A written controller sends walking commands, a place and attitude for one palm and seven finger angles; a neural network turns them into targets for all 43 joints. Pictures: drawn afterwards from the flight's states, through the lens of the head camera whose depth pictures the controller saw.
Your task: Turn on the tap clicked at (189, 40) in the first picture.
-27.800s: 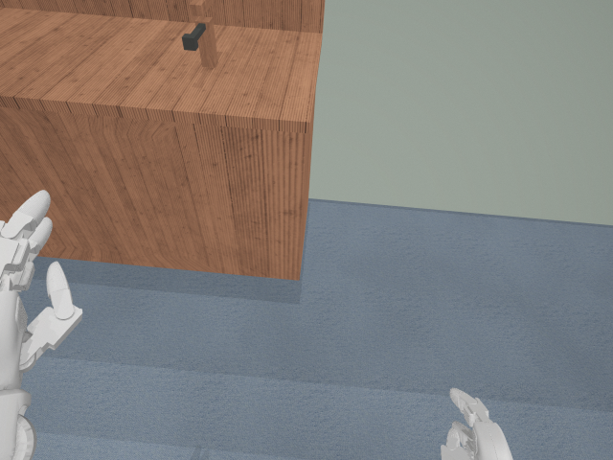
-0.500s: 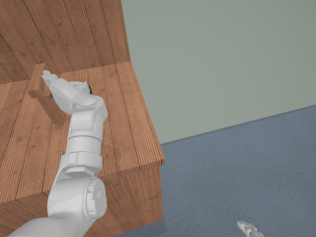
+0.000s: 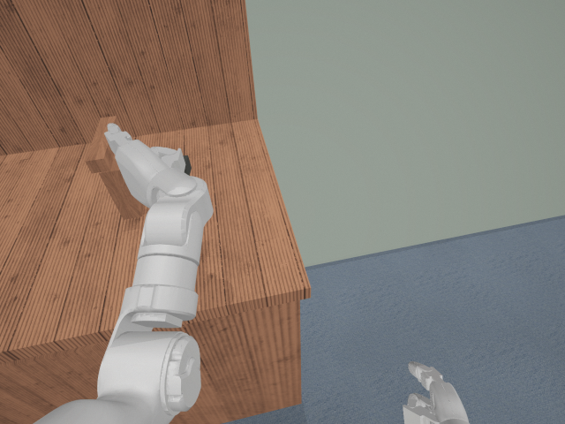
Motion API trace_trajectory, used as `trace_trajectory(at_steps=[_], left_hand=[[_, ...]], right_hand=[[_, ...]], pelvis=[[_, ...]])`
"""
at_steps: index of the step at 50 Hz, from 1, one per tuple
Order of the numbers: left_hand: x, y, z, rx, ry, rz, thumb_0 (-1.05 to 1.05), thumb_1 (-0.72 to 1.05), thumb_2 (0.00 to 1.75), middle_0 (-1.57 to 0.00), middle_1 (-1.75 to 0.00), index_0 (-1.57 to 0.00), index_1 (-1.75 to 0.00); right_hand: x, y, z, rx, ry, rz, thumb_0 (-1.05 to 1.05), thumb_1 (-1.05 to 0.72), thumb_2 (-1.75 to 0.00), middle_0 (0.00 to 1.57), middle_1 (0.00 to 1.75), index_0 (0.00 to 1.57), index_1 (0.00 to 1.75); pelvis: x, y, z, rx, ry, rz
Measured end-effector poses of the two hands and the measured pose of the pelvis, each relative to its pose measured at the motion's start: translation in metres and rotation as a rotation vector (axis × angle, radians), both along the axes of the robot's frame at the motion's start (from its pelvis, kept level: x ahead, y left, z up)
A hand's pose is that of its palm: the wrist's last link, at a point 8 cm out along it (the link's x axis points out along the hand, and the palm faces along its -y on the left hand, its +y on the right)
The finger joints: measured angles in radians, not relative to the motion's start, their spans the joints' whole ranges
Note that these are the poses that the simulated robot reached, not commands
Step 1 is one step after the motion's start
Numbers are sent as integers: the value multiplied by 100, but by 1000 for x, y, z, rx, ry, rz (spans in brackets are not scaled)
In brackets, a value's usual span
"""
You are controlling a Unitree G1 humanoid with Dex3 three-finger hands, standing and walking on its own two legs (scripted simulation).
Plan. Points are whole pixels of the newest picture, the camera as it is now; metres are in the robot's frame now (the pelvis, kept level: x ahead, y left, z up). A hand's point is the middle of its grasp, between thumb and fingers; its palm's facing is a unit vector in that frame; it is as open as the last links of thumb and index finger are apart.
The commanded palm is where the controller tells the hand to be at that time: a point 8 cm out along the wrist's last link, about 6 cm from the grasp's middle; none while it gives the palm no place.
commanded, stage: draw the hand back beside the body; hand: left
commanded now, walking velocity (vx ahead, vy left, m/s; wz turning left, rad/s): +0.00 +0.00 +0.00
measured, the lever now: (181, 166) +0.49 +0.24 +0.12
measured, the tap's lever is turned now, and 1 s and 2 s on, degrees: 79 79 79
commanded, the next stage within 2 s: step back with the hand held close in 1.46 s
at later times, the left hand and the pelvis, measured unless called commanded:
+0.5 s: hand (130, 217) +0.29 +0.22 +0.19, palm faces +0.37 -0.90 -0.21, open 7.7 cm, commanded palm +0.27 +0.25 +0.19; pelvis -0.02 +0.01 +0.00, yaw -2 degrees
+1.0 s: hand (90, 272) +0.23 +0.25 +0.17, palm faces +0.35 -0.90 -0.27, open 7.5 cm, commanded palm +0.19 +0.29 +0.17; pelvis -0.01 +0.03 +0.01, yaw -2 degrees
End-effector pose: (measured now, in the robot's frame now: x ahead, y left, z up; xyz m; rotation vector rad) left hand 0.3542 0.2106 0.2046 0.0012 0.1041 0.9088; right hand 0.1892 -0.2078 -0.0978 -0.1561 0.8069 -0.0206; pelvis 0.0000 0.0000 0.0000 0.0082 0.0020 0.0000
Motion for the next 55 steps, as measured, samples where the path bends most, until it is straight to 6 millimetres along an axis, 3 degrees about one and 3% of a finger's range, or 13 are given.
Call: trace_trajectory(at_steps=[6, 10, 16, 21, 27, 34, 38, 44, 55], left_hand=[[0, -10, 10, 105, -57, -312, 2, 90, 90, -15, -15, -15, -15], [-10, -11, -1, 56, -61, -490, 1, 90, 90, -15, -16, -16, -16], [-46, 20, -36, 169, -43, -586, 1, 89, 90, -17, -18, -17, -18], [-85, 47, -26, 303, -115, -558, 2, 89, 90, -17, -19, -17, -19], [-100, 46, -3, 385, -246, -585, 2, 90, 90, -17, -21, -17, -21], [-106, 33, -25, 357, -204, -700, 1, 89, 90, -18, -23, -18, -23], [-120, 48, -30, 368, -178, -681, 1, 89, 90, -19, -24, -19, -24], [-148, 74, -21, 417, -191, -596, 2, 89, 90, -20, -26, -20, -26], [-170, 83, -37, 410, -116, -584, 2, 89, 90, -20, -29, -21, -29]], right_hand=[[-17, -8, 2, -18, 24, -73, 0, -91, -90, 21, 30, 20, 30], [-36, -21, 2, -32, 39, -140, 0, -91, -90, 21, 30, 20, 30], [-60, -37, 4, -26, 7, -183, 1, -91, -90, 20, 30, 20, 30], [-71, -40, 1, -62, 13, -143, 1, -91, -90, 20, 30, 20, 30], [-64, -25, 2, -56, -3, -95, 1, -91, -90, 20, 30, 20, 30], [-46, -1, 15, 5, -87, -107, 1, -91, -90, 20, 30, 20, 30], [-41, 6, 19, 7, -103, -99, 1, -91, -90, 21, 30, 20, 30], [-36, 11, 17, -18, -86, -55, 1, -90, -90, 21, 30, 20, 30], [-25, 16, 20, -36, -95, -38, 1, -91, -90, 21, 30, 20, 30]], pelvis=[[-2, -2, 1, 5, -35, -18], [-3, -2, 3, 2, -63, -37], [-9, -2, 3, -1, -84, -60], [-18, 1, 3, -4, -98, -43], [-25, 7, 4, -5, -107, -25], [-22, 15, 6, -7, -106, -50], [-17, 18, 6, -12, -109, -54], [-12, 24, 6, -15, -113, -41], [-6, 29, 5, -16, -103, -33]])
